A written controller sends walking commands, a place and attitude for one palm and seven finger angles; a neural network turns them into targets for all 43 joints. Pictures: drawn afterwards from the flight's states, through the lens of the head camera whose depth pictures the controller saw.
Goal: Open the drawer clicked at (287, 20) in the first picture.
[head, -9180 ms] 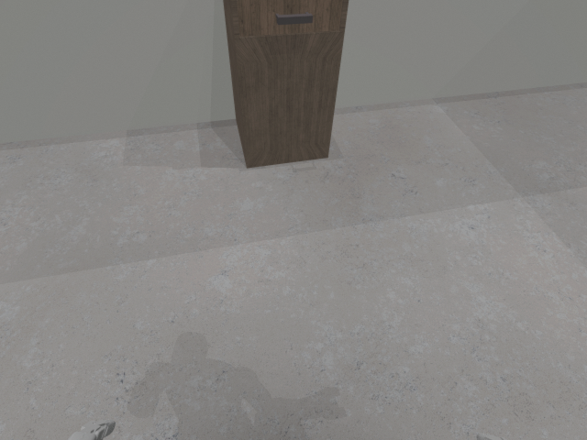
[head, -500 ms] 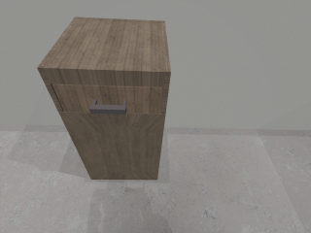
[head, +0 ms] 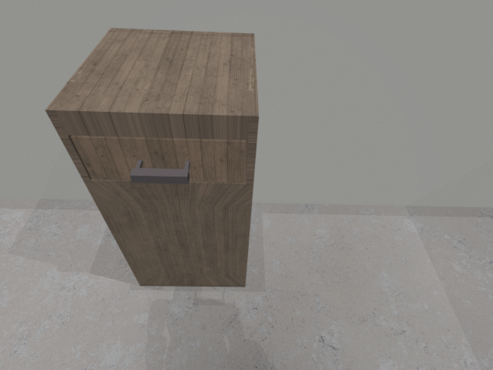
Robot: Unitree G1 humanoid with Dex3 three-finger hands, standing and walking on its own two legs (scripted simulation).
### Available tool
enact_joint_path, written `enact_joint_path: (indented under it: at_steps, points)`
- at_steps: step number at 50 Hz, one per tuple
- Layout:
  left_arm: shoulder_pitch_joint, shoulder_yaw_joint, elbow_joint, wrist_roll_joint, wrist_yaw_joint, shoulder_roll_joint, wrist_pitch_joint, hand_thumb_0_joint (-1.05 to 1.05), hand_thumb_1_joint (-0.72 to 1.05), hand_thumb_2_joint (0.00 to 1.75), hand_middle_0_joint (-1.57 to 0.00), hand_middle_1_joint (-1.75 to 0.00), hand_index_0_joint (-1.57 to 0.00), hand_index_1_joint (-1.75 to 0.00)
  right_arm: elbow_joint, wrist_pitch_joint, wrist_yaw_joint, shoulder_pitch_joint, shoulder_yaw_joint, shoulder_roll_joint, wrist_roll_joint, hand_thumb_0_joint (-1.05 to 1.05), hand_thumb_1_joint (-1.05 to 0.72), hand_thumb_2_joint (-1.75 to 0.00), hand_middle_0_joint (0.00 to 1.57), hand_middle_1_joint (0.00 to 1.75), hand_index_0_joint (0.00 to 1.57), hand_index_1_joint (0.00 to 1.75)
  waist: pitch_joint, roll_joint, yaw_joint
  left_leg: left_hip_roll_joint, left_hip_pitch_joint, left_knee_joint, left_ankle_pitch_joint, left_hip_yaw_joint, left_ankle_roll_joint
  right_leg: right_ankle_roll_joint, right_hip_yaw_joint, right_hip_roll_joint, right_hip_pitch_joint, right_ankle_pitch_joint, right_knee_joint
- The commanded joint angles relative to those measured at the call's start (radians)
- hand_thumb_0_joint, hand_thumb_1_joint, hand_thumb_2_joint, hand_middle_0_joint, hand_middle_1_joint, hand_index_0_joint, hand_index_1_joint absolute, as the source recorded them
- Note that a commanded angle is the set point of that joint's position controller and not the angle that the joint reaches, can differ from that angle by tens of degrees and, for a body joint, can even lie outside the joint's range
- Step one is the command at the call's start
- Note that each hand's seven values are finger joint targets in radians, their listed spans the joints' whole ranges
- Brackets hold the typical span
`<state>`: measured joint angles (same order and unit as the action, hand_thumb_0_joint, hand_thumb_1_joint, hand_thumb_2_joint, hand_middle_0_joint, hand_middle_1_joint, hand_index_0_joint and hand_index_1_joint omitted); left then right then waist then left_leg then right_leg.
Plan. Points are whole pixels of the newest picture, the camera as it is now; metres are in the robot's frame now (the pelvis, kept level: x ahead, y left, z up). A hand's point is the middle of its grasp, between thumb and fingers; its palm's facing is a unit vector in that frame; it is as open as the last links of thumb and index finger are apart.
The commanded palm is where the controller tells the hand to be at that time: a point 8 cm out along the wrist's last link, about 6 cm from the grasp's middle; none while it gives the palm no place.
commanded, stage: raise the hand with hooked fingers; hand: left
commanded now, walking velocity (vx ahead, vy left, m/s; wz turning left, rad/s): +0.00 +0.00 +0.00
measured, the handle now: (162, 169) +0.55 +0.24 -0.04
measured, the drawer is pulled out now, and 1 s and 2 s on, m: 0.00 0.00 0.00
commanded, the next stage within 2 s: move the hooked fingers above the handle in 1.96 s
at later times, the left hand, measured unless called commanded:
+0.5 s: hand (162, 350) +0.17 +0.15 -0.06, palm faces -0.07 -0.17 -0.98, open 8.7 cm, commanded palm +0.15 +0.18 -0.01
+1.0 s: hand (142, 292) +0.23 +0.19 +0.00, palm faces +0.01 -0.07 -1.00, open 11.7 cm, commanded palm +0.21 +0.19 +0.06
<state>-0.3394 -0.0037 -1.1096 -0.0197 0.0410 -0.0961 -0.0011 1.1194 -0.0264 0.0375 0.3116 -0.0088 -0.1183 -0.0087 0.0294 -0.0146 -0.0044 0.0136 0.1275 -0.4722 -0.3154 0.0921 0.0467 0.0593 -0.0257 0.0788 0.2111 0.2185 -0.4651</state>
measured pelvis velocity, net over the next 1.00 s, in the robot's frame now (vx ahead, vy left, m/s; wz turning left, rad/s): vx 0.01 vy -0.05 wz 0.02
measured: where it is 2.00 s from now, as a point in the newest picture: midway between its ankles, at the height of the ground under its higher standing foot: outside the picture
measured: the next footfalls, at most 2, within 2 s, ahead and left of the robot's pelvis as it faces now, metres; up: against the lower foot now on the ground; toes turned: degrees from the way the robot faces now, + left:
none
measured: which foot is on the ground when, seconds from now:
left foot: down 0.00-1.00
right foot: down 0.00-1.00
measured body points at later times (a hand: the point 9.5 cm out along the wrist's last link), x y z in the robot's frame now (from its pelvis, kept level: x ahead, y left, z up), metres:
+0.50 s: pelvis -0.02 -0.05 -0.03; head +0.01 -0.07 +0.42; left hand +0.17 +0.16 -0.01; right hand +0.23 -0.29 -0.08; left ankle -0.03 +0.08 -0.74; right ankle +0.02 -0.16 -0.74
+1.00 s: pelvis +0.01 -0.05 -0.02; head +0.05 -0.09 +0.43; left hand +0.23 +0.19 +0.05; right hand +0.19 -0.27 -0.14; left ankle -0.03 +0.08 -0.74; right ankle +0.02 -0.16 -0.74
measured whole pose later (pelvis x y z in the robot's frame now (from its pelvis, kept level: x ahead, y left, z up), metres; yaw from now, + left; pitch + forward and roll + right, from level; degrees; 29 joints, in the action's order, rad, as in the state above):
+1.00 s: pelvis +0.01 -0.05 -0.02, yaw +1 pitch +7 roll +2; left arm -0.28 -0.04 0.02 -1.05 0.33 -0.36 0.01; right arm 0.61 0.05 0.01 0.17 0.02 -0.22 -0.05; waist -0.05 0.05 -0.06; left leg -0.03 0.40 -0.68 -0.40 0.05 -0.03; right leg -0.02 -0.03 0.03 0.51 0.35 -0.74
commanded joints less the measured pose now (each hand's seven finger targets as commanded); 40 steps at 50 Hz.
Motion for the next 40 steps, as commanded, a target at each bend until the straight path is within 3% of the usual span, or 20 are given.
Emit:
enact_joint_path:
  at_steps: [1, 2, 3, 4, 5, 6, 7, 8, 10, 12, 15, 16, 18, 21, 22, 26, 29, 31, 35, 40]
  points:
    - [-0.086, 0.012, 0.025, 0.005, 0.001, -0.077, -0.013, 0.00, 0.90, 0.90, -0.20, -0.30, -0.20, -0.30, -0.017, -0.007, 0.001, 0.078, 0.014, -0.090, 0.000, 0.00, -0.90, -0.90, 0.20, 0.30, 0.20, 0.30, 0.066, 0.003, 0.001, -0.114, 0.097, 0.128, 0.167, -0.102, -0.004, -0.071, 0.034, 0.028, -0.020, -0.137, 0.057]
    - [-0.081, 0.013, 0.025, 0.005, 0.001, -0.075, -0.013, 0.00, 0.90, 0.90, -0.20, -0.30, -0.20, -0.30, -0.015, -0.007, 0.001, 0.077, 0.013, -0.086, -0.001, 0.00, -0.90, -0.90, 0.20, 0.30, 0.20, 0.30, 0.072, 0.012, 0.001, -0.115, 0.106, 0.135, 0.157, -0.104, -0.004, -0.071, 0.033, 0.028, -0.020, -0.129, 0.060]
    - [-0.093, 0.015, -0.009, -0.006, 0.041, -0.162, -0.026, 0.00, 0.90, 0.90, -0.20, -0.30, -0.20, -0.30, -0.096, -0.013, -0.008, -0.019, 0.022, -0.149, 0.012, 0.00, -0.90, -0.90, 0.20, 0.30, 0.20, 0.30, 0.102, -0.021, -0.017, -0.134, 0.165, -0.026, 0.354, -0.090, -0.041, -0.073, 0.058, 0.068, 0.009, -0.380, 0.014]
    - [0.681, -0.097, 1.616, -0.078, 0.046, -0.340, -0.188, 0.00, 0.88, 0.89, -0.20, -0.32, -0.20, -0.32, -0.464, -0.165, 0.032, -0.005, 0.010, -0.281, 0.068, 0.00, -0.90, -0.90, 0.20, 0.30, 0.20, 0.30, -0.439, 0.311, 0.074, -0.053, -0.119, 0.099, 0.454, -0.107, -0.030, -0.086, 0.030, -0.058, -0.101, -0.211, -0.095]
    - [0.266, -0.006, 1.270, -0.112, 0.134, -0.332, -0.075, 0.00, 0.85, 0.88, -0.20, -0.33, -0.20, -0.33, -0.379, -0.266, 0.079, -0.121, 0.022, -0.207, 0.067, 0.00, -0.90, -0.90, 0.20, 0.30, 0.20, 0.30, -0.373, 0.358, -0.015, -0.092, -0.118, 0.107, 0.543, -0.092, -0.054, -0.106, -0.022, -0.070, 0.014, 0.004, -0.180]
    - [0.011, -0.080, 1.133, -0.120, 0.175, -0.185, 0.096, 0.00, 0.83, 0.87, -0.21, -0.34, -0.21, -0.34, -0.373, -0.311, 0.070, -0.102, 0.042, -0.172, 0.083, 0.00, -0.90, -0.90, 0.20, 0.30, 0.20, 0.30, -0.170, 0.247, 0.007, -0.086, 0.046, 0.156, 0.348, -0.106, -0.078, -0.084, -0.068, -0.076, 0.144, 0.167, -0.204]
    - [0.019, -0.153, 1.144, -0.126, 0.184, -0.080, 0.124, 0.00, 0.81, 0.86, -0.21, -0.36, -0.21, -0.36, -0.362, -0.330, 0.071, -0.077, 0.034, -0.163, 0.089, 0.00, -0.90, -0.90, 0.20, 0.30, 0.20, 0.30, -0.089, 0.177, 0.023, -0.057, 0.131, 0.117, 0.201, -0.086, -0.054, -0.081, -0.071, -0.072, 0.132, 0.106, -0.155]
    - [0.028, -0.179, 1.232, -0.185, 0.187, -0.103, 0.111, 0.00, 0.78, 0.85, -0.21, -0.37, -0.21, -0.37, -0.420, -0.357, 0.071, -0.117, 0.037, -0.193, 0.090, 0.00, -0.90, -0.90, 0.20, 0.30, 0.20, 0.30, -0.028, 0.145, 0.011, -0.041, 0.172, 0.063, 0.126, -0.088, -0.041, -0.088, -0.048, -0.076, 0.149, 0.054, -0.091]
    - [0.033, -0.189, 1.273, -0.376, 0.229, -0.174, 0.092, 0.00, 0.74, 0.83, -0.21, -0.40, -0.21, -0.40, -0.468, -0.365, 0.064, -0.121, 0.029, -0.249, 0.040, 0.00, -0.90, -0.90, 0.20, 0.30, 0.20, 0.30, -0.043, -0.035, 0.053, -0.026, 0.251, 0.009, 0.000, -0.140, -0.030, -0.099, -0.017, -0.087, 0.218, 0.123, -0.089]
    - [0.026, -0.174, 1.204, -0.603, 0.282, -0.202, 0.075, 0.00, 0.69, 0.81, -0.22, -0.43, -0.22, -0.43, -0.536, -0.330, 0.044, -0.111, 0.049, -0.257, -0.005, 0.00, -0.90, -0.90, 0.20, 0.30, 0.20, 0.30, -0.075, -0.135, 0.051, 0.003, 0.301, -0.075, 0.009, -0.130, -0.034, -0.101, -0.005, -0.101, 0.301, 0.210, -0.123]
    - [-0.309, -0.124, 1.017, -0.873, 0.353, -0.180, 0.059, 0.00, 0.62, 0.78, -0.22, -0.48, -0.22, -0.48, -0.653, -0.193, -0.020, -0.211, 0.083, -0.262, -0.066, 0.00, -0.90, -0.90, 0.20, 0.30, 0.20, 0.30, -0.058, -0.178, -0.060, 0.025, 0.361, -0.129, 0.036, -0.097, -0.047, -0.129, 0.054, -0.107, 0.303, 0.264, -0.096]
    - [-0.370, -0.072, 0.975, -0.932, 0.363, -0.211, 0.044, 0.00, 0.60, 0.77, -0.22, -0.50, -0.22, -0.50, -0.662, -0.133, -0.043, -0.222, 0.084, -0.257, -0.063, 0.00, -0.90, -0.90, 0.20, 0.30, 0.20, 0.30, -0.067, -0.200, -0.100, 0.027, 0.403, -0.134, 0.061, -0.085, -0.051, -0.139, 0.092, -0.104, 0.268, 0.206, -0.103]
    - [-0.308, -0.037, 1.038, -1.011, 0.377, -0.249, -0.003, 0.00, 0.55, 0.75, -0.22, -0.53, -0.22, -0.53, -0.718, -0.049, -0.071, -0.296, 0.072, -0.238, -0.045, 0.00, -0.90, -0.90, 0.20, 0.30, 0.20, 0.30, -0.108, -0.211, -0.130, 0.034, 0.445, -0.144, 0.067, -0.056, -0.052, -0.142, 0.110, -0.092, 0.216, 0.119, -0.141]
    - [-0.202, 0.062, 1.138, -1.101, 0.428, -0.354, -0.037, 0.00, 0.48, 0.72, -0.23, -0.57, -0.23, -0.57, -0.740, 0.013, -0.084, -0.329, 0.066, -0.214, -0.038, 0.00, -0.90, -0.90, 0.20, 0.30, 0.20, 0.30, -0.196, -0.090, -0.163, 0.046, 0.442, -0.167, 0.081, -0.041, -0.049, -0.143, 0.148, -0.090, 0.173, 0.069, -0.182]
    - [-0.131, 0.059, 1.189, -1.127, 0.451, -0.361, -0.037, 0.00, 0.46, 0.71, -0.23, -0.58, -0.23, -0.58, -0.750, 0.027, -0.088, -0.331, 0.071, -0.208, -0.046, 0.00, -0.90, -0.90, 0.20, 0.30, 0.20, 0.30, -0.230, -0.039, -0.150, 0.049, 0.420, -0.183, 0.088, -0.039, -0.046, -0.144, 0.170, -0.092, 0.195, 0.058, -0.190]
    - [0.103, 0.082, 1.352, -1.142, 0.520, -0.400, -0.045, 0.00, 0.36, 0.67, -0.24, -0.64, -0.24, -0.64, -0.733, 0.039, -0.081, -0.305, 0.088, -0.197, -0.072, 0.00, -0.90, -0.90, 0.20, 0.30, 0.20, 0.30, -0.370, 0.013, -0.079, 0.052, 0.332, -0.287, 0.127, -0.057, -0.028, -0.134, 0.210, -0.087, 0.277, -0.011, -0.229]
    - [0.172, 0.070, 1.376, -1.103, 0.522, -0.402, -0.068, 0.00, 0.29, 0.64, -0.24, -0.69, -0.24, -0.69, -0.724, 0.021, -0.067, -0.315, 0.089, -0.199, -0.077, 0.00, -0.90, -0.90, 0.20, 0.30, 0.20, 0.30, -0.381, 0.060, -0.034, 0.050, 0.285, -0.340, 0.101, -0.062, -0.020, -0.121, 0.196, -0.074, 0.359, 0.035, -0.224]
    - [0.219, 0.044, 1.366, -1.072, 0.500, -0.385, -0.063, 0.00, 0.25, 0.62, -0.25, -0.72, -0.25, -0.72, -0.712, 0.016, -0.058, -0.321, 0.083, -0.199, -0.077, 0.00, -0.90, -0.90, 0.20, 0.30, 0.20, 0.30, -0.352, 0.030, -0.005, 0.046, 0.304, -0.347, 0.089, -0.069, -0.016, -0.110, 0.171, -0.077, 0.364, 0.033, -0.219]
    - [0.134, 0.013, 1.297, -1.034, 0.423, -0.369, -0.007, 0.00, 0.15, 0.58, -0.25, -0.78, -0.25, -0.78, -0.710, 0.020, -0.043, -0.328, 0.072, -0.201, -0.065, 0.00, -0.90, -0.90, 0.20, 0.30, 0.20, 0.30, -0.350, -0.018, -0.034, 0.037, 0.342, -0.280, 0.107, -0.059, -0.014, -0.093, 0.100, -0.076, 0.222, -0.066, -0.209]
    - [0.053, 0.045, 1.286, -1.016, 0.327, -0.404, 0.044, 0.00, 0.04, 0.53, -0.26, -0.86, -0.26, -0.86, -0.710, 0.031, -0.029, -0.324, 0.051, -0.196, -0.048, 0.00, -0.90, -0.90, 0.20, 0.30, 0.20, 0.30, -0.321, -0.091, -0.084, 0.033, 0.349, -0.195, 0.166, -0.051, -0.019, -0.085, 0.089, -0.072, 0.069, -0.180, -0.182]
